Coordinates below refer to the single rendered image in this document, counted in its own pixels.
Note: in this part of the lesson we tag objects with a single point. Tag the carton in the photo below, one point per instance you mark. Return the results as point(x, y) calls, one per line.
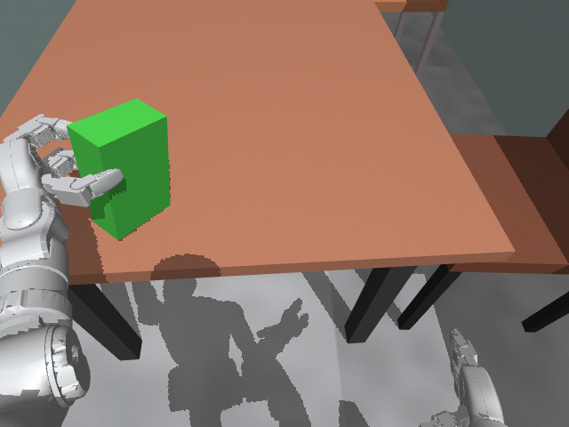
point(131, 137)

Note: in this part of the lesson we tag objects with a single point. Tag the chair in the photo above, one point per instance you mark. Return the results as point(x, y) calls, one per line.
point(405, 6)
point(525, 181)

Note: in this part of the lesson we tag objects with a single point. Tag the right robot hand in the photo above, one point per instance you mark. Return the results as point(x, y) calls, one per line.
point(473, 386)

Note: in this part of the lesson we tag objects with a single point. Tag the table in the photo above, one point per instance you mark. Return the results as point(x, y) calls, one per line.
point(299, 139)

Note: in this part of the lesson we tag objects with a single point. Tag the left robot arm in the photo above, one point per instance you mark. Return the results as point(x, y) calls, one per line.
point(42, 367)

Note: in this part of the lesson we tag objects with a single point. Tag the left robot hand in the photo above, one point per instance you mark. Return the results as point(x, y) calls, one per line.
point(21, 167)

